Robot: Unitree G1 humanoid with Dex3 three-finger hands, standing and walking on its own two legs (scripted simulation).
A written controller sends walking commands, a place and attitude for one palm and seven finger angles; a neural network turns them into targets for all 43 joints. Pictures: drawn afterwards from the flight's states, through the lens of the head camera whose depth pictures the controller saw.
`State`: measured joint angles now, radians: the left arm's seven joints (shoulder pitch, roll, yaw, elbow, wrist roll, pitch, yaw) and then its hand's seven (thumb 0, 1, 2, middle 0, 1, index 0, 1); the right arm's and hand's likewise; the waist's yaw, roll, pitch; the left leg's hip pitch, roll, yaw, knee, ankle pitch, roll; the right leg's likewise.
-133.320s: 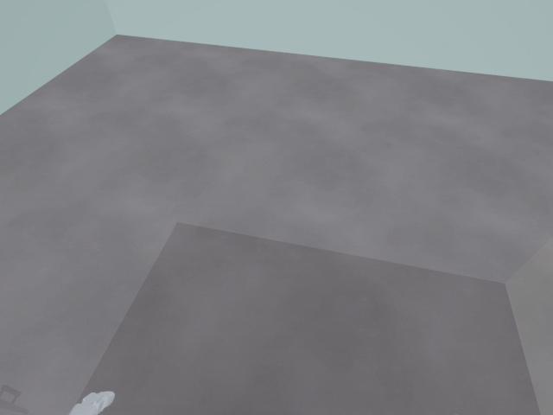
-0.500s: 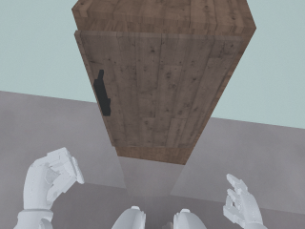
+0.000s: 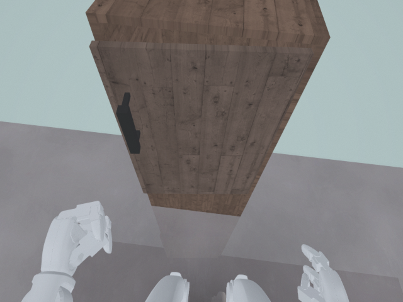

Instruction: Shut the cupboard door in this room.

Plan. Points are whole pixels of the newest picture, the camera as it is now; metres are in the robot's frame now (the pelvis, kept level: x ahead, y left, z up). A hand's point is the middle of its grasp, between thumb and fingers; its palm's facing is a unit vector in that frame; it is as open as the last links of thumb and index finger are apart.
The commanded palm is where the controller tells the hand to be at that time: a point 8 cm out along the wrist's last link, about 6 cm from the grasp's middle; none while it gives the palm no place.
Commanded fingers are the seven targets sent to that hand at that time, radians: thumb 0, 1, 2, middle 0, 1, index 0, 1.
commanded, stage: raise the hand and make a fist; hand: left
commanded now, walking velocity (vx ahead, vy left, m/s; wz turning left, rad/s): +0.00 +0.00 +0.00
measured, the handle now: (131, 124) +0.46 +0.20 +0.05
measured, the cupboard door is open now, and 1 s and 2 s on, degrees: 7 7 7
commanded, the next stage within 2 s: bring the fist close to the handle in 0.14 s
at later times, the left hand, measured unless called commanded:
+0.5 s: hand (113, 216) +0.26 +0.18 +0.05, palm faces +0.09 -1.00 -0.04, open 3.1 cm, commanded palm +0.24 +0.23 +0.05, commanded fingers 0.00 0.90 0.90 -1.30 -1.50 -1.30 -1.50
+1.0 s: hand (130, 177) +0.33 +0.17 +0.05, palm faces +0.06 -1.00 -0.01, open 3.1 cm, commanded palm +0.31 +0.22 +0.05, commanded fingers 0.00 0.90 0.90 -1.30 -1.50 -1.30 -1.50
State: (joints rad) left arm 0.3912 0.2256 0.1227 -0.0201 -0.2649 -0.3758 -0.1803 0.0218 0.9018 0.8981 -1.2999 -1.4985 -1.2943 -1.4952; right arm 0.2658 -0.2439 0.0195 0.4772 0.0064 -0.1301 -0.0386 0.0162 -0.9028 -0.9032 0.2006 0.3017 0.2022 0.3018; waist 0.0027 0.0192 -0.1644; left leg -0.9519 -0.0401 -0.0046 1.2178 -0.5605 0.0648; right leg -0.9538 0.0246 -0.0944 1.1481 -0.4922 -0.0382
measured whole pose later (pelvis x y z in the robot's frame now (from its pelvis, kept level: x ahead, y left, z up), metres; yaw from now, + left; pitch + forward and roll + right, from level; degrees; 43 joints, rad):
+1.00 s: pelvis +0.00 -0.01 +0.01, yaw +0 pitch +18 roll -2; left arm -0.05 0.21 0.16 0.32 -0.22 -0.42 -0.12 0.02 0.90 0.90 -1.30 -1.50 -1.30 -1.50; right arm 0.24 -0.25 0.01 0.57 0.00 -0.10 -0.03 0.01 -0.90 -0.90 0.20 0.30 0.20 0.30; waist -0.02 0.02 -0.16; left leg -0.94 -0.04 0.01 1.18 -0.55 0.05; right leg -0.96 0.03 -0.08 1.13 -0.49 -0.05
